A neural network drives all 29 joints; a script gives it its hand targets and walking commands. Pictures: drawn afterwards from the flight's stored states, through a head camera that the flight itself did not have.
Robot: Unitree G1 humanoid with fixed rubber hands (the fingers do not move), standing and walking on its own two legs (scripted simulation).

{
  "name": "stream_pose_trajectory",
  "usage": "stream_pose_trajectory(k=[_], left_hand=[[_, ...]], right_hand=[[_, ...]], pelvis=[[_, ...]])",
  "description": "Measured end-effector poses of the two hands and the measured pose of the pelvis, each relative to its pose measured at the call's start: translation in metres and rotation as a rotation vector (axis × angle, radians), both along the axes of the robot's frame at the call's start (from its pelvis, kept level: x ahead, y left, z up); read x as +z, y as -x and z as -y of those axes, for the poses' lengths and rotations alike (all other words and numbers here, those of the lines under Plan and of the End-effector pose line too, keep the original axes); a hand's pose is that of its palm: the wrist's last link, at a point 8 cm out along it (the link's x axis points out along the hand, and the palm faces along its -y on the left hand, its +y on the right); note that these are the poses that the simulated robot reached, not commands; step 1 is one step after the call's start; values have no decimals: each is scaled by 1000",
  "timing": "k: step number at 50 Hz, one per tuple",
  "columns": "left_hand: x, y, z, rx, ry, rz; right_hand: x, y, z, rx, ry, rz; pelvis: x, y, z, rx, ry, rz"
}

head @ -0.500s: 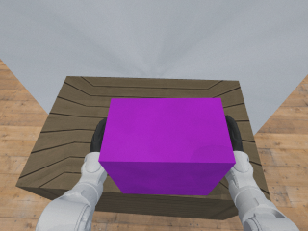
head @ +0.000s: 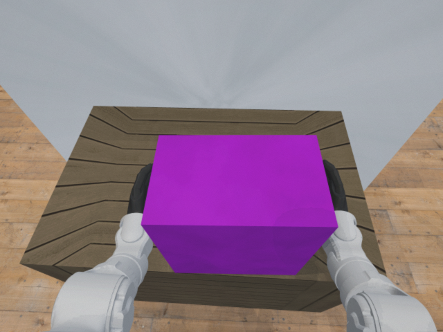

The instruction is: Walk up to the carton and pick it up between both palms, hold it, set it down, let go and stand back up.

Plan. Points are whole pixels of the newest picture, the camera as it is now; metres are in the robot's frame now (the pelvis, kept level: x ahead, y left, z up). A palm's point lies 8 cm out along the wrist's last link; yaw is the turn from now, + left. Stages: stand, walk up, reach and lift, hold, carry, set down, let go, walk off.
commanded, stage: set down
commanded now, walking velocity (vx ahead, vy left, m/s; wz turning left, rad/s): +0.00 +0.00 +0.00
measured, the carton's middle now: (235, 213) +0.37 -0.03 -0.05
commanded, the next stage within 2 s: none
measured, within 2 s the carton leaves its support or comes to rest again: neither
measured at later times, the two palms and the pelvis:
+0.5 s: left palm (142, 205) +0.38 +0.15 -0.02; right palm (332, 202) +0.36 -0.22 -0.01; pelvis -0.01 +0.00 +0.00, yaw -2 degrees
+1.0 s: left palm (132, 211) +0.38 +0.18 -0.04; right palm (347, 204) +0.37 -0.26 -0.04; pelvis -0.01 +0.00 -0.02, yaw -4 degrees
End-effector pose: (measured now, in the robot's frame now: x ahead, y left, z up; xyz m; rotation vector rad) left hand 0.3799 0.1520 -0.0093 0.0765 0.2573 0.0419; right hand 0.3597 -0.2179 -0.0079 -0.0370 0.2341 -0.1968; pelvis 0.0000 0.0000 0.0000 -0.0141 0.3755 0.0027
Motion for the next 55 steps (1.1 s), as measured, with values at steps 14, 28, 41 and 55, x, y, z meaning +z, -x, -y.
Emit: stream_pose_trajectory(k=[14,28,41,55], left_hand=[[-4,0,0,-2,21,23],[-9,-5,0,4,24,33],[-25,-5,-6,45,12,-55],[-20,-1,-36,53,-9,-25]], right_hand=[[-2,0,0,3,1,17],[-6,-3,1,4,1,38],[-27,-8,11,7,4,-61],[-20,-3,56,-9,10,-26]], pelvis=[[-2,9,1,-29,-9,-10],[-3,10,1,-48,-15,-36],[-13,3,-1,-76,-6,-86],[-23,16,6,-73,-18,-84]])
